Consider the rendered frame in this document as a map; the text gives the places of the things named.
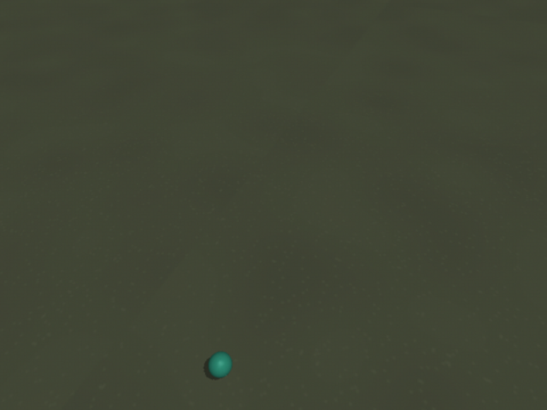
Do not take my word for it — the ball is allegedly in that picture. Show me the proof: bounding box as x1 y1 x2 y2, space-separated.
209 351 232 378

